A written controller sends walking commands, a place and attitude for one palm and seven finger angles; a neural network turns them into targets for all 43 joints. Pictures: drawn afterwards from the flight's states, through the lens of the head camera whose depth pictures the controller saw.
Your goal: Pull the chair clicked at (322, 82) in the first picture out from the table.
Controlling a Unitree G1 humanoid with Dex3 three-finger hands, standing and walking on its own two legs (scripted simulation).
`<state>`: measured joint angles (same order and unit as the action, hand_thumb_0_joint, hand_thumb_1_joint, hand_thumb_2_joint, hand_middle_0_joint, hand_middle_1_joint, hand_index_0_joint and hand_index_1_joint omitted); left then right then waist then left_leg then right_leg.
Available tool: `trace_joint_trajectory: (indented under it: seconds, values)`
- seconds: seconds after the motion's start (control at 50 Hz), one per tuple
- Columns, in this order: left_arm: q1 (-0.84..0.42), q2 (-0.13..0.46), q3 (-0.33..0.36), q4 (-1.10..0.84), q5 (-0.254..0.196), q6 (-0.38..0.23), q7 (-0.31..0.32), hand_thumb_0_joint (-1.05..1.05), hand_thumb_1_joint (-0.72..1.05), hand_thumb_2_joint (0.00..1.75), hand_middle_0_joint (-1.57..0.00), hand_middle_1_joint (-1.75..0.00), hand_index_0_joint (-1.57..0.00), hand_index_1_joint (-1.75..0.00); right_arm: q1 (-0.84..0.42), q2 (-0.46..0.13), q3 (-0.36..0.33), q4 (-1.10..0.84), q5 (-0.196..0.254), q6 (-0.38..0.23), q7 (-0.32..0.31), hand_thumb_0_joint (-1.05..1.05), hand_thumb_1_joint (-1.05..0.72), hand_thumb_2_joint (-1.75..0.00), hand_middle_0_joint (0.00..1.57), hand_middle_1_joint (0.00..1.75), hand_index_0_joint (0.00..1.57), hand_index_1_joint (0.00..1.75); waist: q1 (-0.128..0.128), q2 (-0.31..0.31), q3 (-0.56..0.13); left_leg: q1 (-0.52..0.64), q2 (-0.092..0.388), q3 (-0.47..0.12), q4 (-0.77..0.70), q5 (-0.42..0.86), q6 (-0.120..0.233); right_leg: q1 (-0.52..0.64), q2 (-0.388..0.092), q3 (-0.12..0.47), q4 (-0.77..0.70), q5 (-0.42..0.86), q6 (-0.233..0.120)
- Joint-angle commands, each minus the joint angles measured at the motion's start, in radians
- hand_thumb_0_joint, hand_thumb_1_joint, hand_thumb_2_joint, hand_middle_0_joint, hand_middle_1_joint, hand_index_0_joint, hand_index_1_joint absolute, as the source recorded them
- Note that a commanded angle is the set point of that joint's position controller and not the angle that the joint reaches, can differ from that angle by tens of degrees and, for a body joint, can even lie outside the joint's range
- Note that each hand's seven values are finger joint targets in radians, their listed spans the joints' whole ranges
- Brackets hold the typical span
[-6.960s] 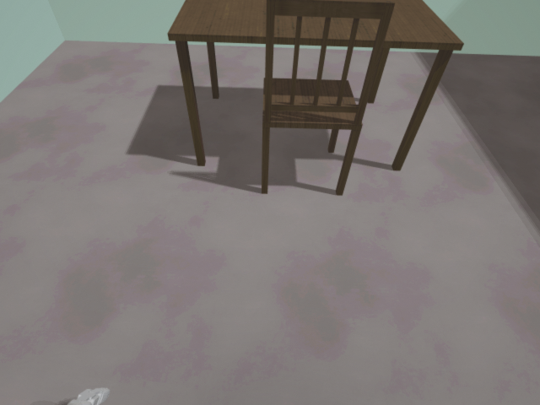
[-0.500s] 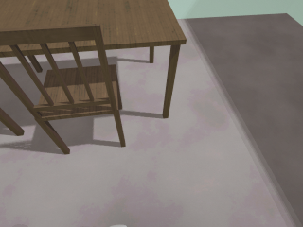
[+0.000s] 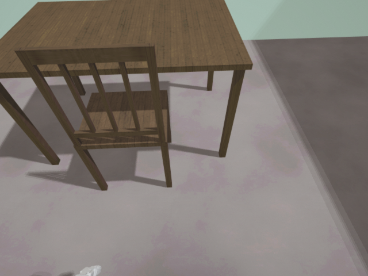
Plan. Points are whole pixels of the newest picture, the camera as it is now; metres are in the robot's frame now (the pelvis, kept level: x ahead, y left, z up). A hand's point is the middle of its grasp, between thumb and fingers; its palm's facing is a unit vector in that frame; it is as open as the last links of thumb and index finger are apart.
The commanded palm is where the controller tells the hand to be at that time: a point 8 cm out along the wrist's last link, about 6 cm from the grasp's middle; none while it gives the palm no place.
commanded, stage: take the last steps up to it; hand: left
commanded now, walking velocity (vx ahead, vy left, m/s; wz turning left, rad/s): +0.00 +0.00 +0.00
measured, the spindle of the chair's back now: (105, 101) +0.70 +0.33 -0.08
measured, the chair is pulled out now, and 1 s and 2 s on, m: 0.00 0.00 0.00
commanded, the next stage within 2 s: come to a stop and stand still in 0.96 s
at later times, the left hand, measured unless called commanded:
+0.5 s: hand out of the picture -0.05 +0.17 -0.18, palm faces +0.16 -0.98 -0.14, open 7.4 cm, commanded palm none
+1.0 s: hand (146, 207) +0.33 +0.13 -0.17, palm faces +0.01 -0.97 -0.23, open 7.4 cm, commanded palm none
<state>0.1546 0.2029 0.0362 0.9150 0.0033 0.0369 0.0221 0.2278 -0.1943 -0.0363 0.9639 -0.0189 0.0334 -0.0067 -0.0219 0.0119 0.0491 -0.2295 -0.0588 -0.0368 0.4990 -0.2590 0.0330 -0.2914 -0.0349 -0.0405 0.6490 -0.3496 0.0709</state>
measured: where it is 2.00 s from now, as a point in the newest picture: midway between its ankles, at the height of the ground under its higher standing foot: (210, 273)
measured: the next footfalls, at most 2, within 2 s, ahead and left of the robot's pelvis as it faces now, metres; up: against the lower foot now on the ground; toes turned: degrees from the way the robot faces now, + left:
right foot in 0.02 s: +0.04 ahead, -0.11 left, +0.00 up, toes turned -3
left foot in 0.46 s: +0.08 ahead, +0.13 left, +0.00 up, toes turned +10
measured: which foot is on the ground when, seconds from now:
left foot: down 0.00-0.04, up 0.06-0.44, down 0.46-0.92, up 0.94-1.00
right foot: up 0.00-0.00, down 0.02-0.46, up 0.48-0.88, down 0.90-1.00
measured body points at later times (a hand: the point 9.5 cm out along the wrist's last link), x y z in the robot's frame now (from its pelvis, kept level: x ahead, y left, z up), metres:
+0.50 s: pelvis +0.05 +0.01 +0.00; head +0.06 +0.03 +0.45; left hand -0.06 +0.22 -0.17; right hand +0.11 -0.22 -0.15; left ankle +0.04 +0.12 -0.74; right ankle +0.00 -0.11 -0.73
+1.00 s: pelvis +0.23 -0.06 -0.02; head +0.26 -0.08 +0.43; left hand +0.33 +0.18 -0.15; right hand +0.15 -0.28 -0.18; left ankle +0.09 +0.09 -0.65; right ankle +0.31 -0.15 -0.74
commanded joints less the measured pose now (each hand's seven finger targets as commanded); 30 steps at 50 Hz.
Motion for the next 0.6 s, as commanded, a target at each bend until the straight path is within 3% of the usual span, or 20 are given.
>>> trace_joint_trajectory:
  seconds: [0.0, 0.02, 0.04, 0.06, 0.08, 0.12, 0.16, 0.24, 0.32, 0.36, 0.38, 0.4, 0.42, 0.44, 0.46, 0.48, 0.5, 0.52, 0.58]
  values:
    - [0.138, 0.191, 0.042, -0.017, 0.018, -0.051, 0.02, 0.0, 0.9, 0.9, -0.2, -0.3, -0.2, -0.3, 0.019, -0.085, -0.031, -0.059, 0.018, -0.023, 0.0, 0.0, -0.9, -0.9, 0.2, 0.3, 0.2, 0.3, 0.044, -0.2, -0.131, -0.201, 0.067, -0.061, 0.155, 0.024, -0.025, 0.329, -0.256, 0.26, -0.328, 0.359, -0.09]
    - [0.15, 0.23, 0.045, -0.021, 0.017, -0.055, 0.015, 0.0, 0.9, 0.9, -0.2, -0.3, -0.2, -0.3, 0.007, -0.078, -0.028, -0.078, 0.015, -0.014, -0.003, 0.0, -0.9, -0.9, 0.2, 0.3, 0.2, 0.3, 0.055, -0.261, -0.109, -0.23, 0.021, -0.02, 0.304, -0.298, -0.049, 0.247, -0.409, 0.364, -0.375, 0.404, -0.203]
    - [0.14, 0.205, 0.039, -0.019, 0.014, -0.051, 0.012, 0.0, 0.9, 0.9, -0.2, -0.3, -0.2, -0.3, 0.012, -0.099, -0.039, -0.059, 0.004, -0.002, -0.003, 0.0, -0.9, -0.9, 0.2, 0.3, 0.2, 0.3, 0.056, -0.191, -0.091, -0.224, 0.044, -0.039, 0.426, -0.315, -0.043, 0.176, -0.393, 0.34, -0.415, 0.198, -0.251]
    - [0.104, 0.181, 0.043, -0.022, 0.014, -0.049, 0.012, 0.0, 0.9, 0.9, -0.2, -0.3, -0.2, -0.3, 0.022, -0.106, -0.045, -0.042, -0.006, 0.007, 0.003, 0.0, -0.9, -0.9, 0.2, 0.3, 0.2, 0.3, 0.044, -0.263, -0.034, -0.277, 0.063, -0.046, 0.504, -0.272, -0.037, 0.132, -0.336, 0.337, -0.47, -0.036, -0.24]
    - [0.093, 0.153, 0.037, -0.019, 0.013, -0.051, 0.009, 0.0, 0.9, 0.9, -0.2, -0.3, -0.2, -0.3, 0.018, -0.112, -0.046, -0.026, -0.01, 0.007, 0.01, 0.0, -0.9, -0.9, 0.2, 0.3, 0.2, 0.3, 0.038, -0.211, 0.019, -0.301, 0.076, -0.027, 0.559, -0.204, -0.037, 0.101, -0.3, 0.324, -0.506, -0.165, -0.221]
    - [0.098, 0.114, 0.027, 0.002, 0.014, -0.065, 0.005, 0.0, 0.9, 0.9, -0.2, -0.3, -0.2, -0.3, 0.056, -0.09, -0.047, 0.002, -0.016, -0.002, 0.022, 0.0, -0.9, -0.9, 0.2, 0.3, 0.2, 0.3, 0.017, -0.156, 0.03, -0.308, 0.101, 0.008, 0.574, -0.116, -0.038, 0.109, -0.246, 0.218, -0.5, -0.159, -0.187]
    - [0.129, 0.096, 0.022, 0.022, 0.017, -0.077, 0.001, 0.0, 0.9, 0.9, -0.2, -0.3, -0.2, -0.3, 0.061, -0.072, -0.043, 0.017, -0.017, -0.008, 0.024, 0.0, -0.9, -0.9, 0.2, 0.3, 0.2, 0.3, 0.018, -0.146, 0.046, -0.294, 0.119, 0.038, 0.548, -0.069, -0.046, 0.098, -0.224, 0.168, -0.506, -0.127, -0.18]
    - [0.228, 0.095, 0.025, 0.082, 0.024, -0.084, -0.004, 0.0, 0.9, 0.9, -0.2, -0.3, -0.2, -0.3, -0.002, -0.047, -0.037, 0.009, -0.014, -0.021, 0.026, 0.0, -0.9, -0.9, 0.2, 0.3, 0.2, 0.3, 0.055, -0.153, 0.057, -0.29, 0.14, 0.089, 0.383, -0.102, -0.053, 0.146, -0.221, 0.167, -0.517, -0.11, -0.213]
    - [0.288, 0.107, 0.028, 0.138, 0.028, -0.083, -0.01, 0.0, 0.9, 0.9, -0.2, -0.3, -0.2, -0.3, -0.046, -0.023, -0.027, 0.002, -0.008, -0.042, 0.024, 0.0, -0.9, -0.9, 0.2, 0.3, 0.2, 0.3, 0.074, -0.155, 0.042, -0.217, 0.132, 0.128, 0.224, -0.163, -0.044, 0.165, -0.232, 0.185, -0.484, -0.023, -0.247]
    - [0.27, 0.107, 0.029, 0.153, 0.023, -0.081, -0.011, 0.0, 0.9, 0.9, -0.2, -0.3, -0.2, -0.3, 0.012, -0.015, -0.02, 0.026, -0.008, -0.056, 0.018, 0.0, -0.9, -0.9, 0.2, 0.3, 0.2, 0.3, 0.041, -0.15, 0.014, -0.109, 0.12, 0.15, 0.103, -0.105, -0.04, 0.136, -0.204, 0.144, -0.429, 0.0, -0.232]
    - [0.265, 0.099, 0.028, 0.163, 0.017, -0.079, -0.013, 0.0, 0.9, 0.9, -0.2, -0.3, -0.2, -0.3, 0.052, -0.011, -0.017, 0.045, -0.007, -0.063, 0.013, 0.0, -0.9, -0.9, 0.2, 0.3, 0.2, 0.3, 0.022, -0.142, 0.003, -0.009, 0.106, 0.171, 0.02, -0.041, -0.04, 0.091, -0.173, 0.118, -0.388, -0.003, -0.211]
    - [0.252, 0.083, 0.026, 0.17, 0.01, -0.077, -0.014, 0.0, 0.9, 0.9, -0.2, -0.3, -0.2, -0.3, 0.118, -0.024, -0.017, 0.076, -0.005, -0.074, 0.005, 0.0, -0.9, -0.9, 0.2, 0.3, 0.2, 0.3, -0.01, -0.095, -0.018, 0.12, 0.105, 0.174, -0.075, 0.019, -0.042, 0.03, -0.14, 0.083, -0.313, 0.001, -0.184]
    - [0.261, 0.042, 0.016, 0.17, 0.007, -0.076, -0.019, 0.0, 0.9, 0.9, -0.2, -0.3, -0.2, -0.3, 0.188, -0.079, -0.03, 0.104, -0.005, -0.081, -0.004, 0.0, -0.9, -0.9, 0.2, 0.3, 0.2, 0.3, -0.038, 0.06, -0.04, 0.289, 0.189, 0.059, -0.128, -0.034, -0.018, -0.11, -0.091, 0.04, -0.165, -0.016, -0.141]
    - [0.24, -0.009, 0.006, 0.147, 0.005, -0.075, -0.027, 0.0, 0.9, 0.9, -0.2, -0.3, -0.2, -0.3, 0.298, -0.174, -0.053, 0.127, -0.014, -0.085, -0.011, 0.0, -0.9, -0.9, 0.2, 0.3, 0.2, 0.3, -0.084, 0.287, -0.063, 0.371, 0.427, -0.255, -0.248, -0.174, 0.058, -0.282, -0.003, -0.078, 0.09, -0.104, -0.092]
    - [0.173, 0.017, 0.009, 0.108, 0.018, -0.071, -0.028, 0.0, 0.9, 0.9, -0.2, -0.3, -0.2, -0.3, 0.341, -0.218, -0.062, 0.13, -0.016, -0.075, -0.019, 0.0, -0.9, -0.9, 0.2, 0.3, 0.2, 0.3, -0.099, 0.252, -0.009, 0.328, 0.539, -0.389, -0.339, -0.234, 0.13, -0.374, 0.003, -0.05, 0.271, -0.205, -0.089]
    - [0.142, 0.032, 0.019, 0.103, 0.029, -0.065, -0.032, 0.0, 0.9, 0.9, -0.2, -0.3, -0.2, -0.3, 0.293, -0.205, -0.057, 0.117, -0.015, -0.071, -0.02, 0.0, -0.9, -0.9, 0.2, 0.3, 0.2, 0.3, -0.082, 0.163, 0.037, 0.241, 0.538, -0.353, -0.36, -0.303, 0.141, -0.382, -0.041, -0.005, 0.353, -0.177, -0.096]
    - [0.13, 0.029, 0.022, 0.118, 0.036, -0.056, -0.034, 0.0, 0.9, 0.9, -0.2, -0.3, -0.2, -0.3, 0.255, -0.15, -0.042, 0.119, -0.014, -0.076, -0.026, 0.0, -0.9, -0.9, 0.2, 0.3, 0.2, 0.3, -0.066, 0.194, 0.097, 0.162, 0.482, -0.286, -0.375, -0.249, 0.116, -0.389, -0.061, 0.015, 0.411, -0.101, -0.089]
    - [0.148, 0.033, 0.024, 0.133, 0.031, -0.052, -0.042, 0.0, 0.9, 0.9, -0.2, -0.3, -0.2, -0.3, 0.2, -0.114, -0.03, 0.105, -0.009, -0.078, -0.029, 0.0, -0.9, -0.9, 0.2, 0.3, 0.2, 0.3, -0.039, 0.163, 0.139, 0.109, 0.46, -0.218, -0.381, -0.231, 0.109, -0.379, -0.084, 0.024, 0.431, -0.04, -0.086]
    - [0.196, -0.006, 0.023, 0.152, 0.029, -0.047, -0.054, 0.0, 0.9, 0.9, -0.2, -0.3, -0.2, -0.3, 0.175, -0.078, -0.021, 0.098, -0.007, -0.098, -0.031, 0.0, -0.9, -0.9, 0.2, 0.3, 0.2, 0.3, 0.005, 0.112, 0.126, 0.096, 0.378, -0.035, -0.36, 0.024, 0.085, -0.344, -0.087, 0.006, 0.428, 0.095, -0.06]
